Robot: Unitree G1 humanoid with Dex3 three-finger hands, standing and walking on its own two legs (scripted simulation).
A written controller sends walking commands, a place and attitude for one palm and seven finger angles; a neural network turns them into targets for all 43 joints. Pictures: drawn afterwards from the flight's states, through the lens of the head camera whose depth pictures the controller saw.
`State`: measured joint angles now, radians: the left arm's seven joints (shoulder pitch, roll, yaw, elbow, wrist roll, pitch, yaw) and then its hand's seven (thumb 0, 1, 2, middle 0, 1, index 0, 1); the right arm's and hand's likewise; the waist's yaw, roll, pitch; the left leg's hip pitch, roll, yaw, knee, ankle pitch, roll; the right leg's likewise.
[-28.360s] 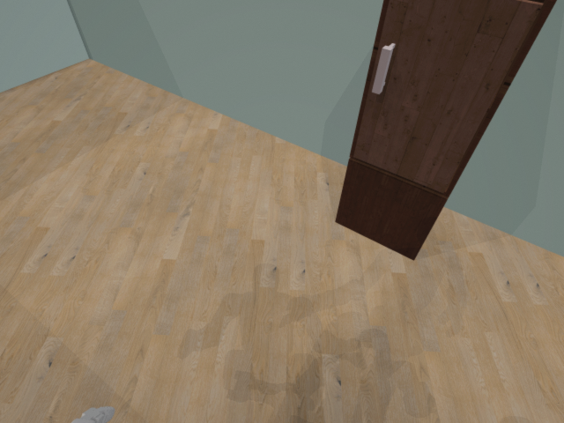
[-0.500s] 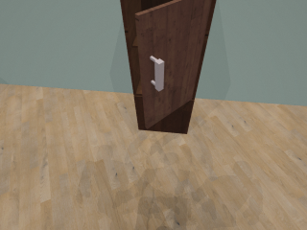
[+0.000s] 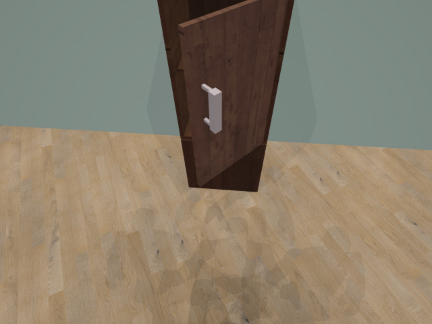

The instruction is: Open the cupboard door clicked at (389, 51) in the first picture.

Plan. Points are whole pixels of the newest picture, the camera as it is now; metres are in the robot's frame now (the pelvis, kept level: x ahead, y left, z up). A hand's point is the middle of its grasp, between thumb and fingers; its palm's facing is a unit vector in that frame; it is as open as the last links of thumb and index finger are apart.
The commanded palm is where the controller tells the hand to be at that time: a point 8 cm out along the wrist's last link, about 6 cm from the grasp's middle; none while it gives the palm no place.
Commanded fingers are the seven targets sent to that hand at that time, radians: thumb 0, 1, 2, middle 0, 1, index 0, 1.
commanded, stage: walk to a spot facing it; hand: left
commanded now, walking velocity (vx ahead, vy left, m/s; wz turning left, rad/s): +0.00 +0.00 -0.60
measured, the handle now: (210, 108) +0.64 +0.06 +0.01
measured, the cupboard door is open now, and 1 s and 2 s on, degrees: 46 46 46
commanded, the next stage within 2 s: none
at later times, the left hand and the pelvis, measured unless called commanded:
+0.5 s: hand out of the picture +0.09 +0.18 -0.19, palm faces -0.20 -0.94 -0.28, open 7.4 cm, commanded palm none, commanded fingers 0.00 0.90 0.90 -0.20 -0.30 -0.20 -0.30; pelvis -0.03 -0.01 -0.03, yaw -14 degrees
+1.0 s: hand (167, 321) +0.16 +0.13 -0.18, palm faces -0.49 -0.82 -0.29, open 7.4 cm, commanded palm none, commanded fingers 0.00 0.90 0.90 -0.20 -0.30 -0.20 -0.30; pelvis -0.05 -0.02 -0.03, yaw -33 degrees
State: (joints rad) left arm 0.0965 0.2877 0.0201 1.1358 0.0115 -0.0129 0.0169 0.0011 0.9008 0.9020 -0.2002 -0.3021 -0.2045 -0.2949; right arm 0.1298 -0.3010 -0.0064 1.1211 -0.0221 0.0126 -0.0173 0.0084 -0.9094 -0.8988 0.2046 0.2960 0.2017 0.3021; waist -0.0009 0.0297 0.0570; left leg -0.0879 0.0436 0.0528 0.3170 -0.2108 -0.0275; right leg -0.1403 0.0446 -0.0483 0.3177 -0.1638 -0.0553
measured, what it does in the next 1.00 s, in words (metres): steps on the spot, turning right: left foot, then right foot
